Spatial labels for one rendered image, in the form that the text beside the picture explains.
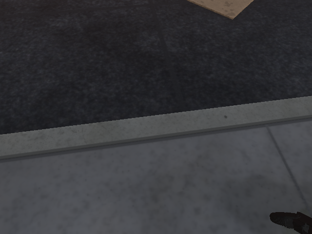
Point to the robot right hand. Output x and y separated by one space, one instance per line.
299 222

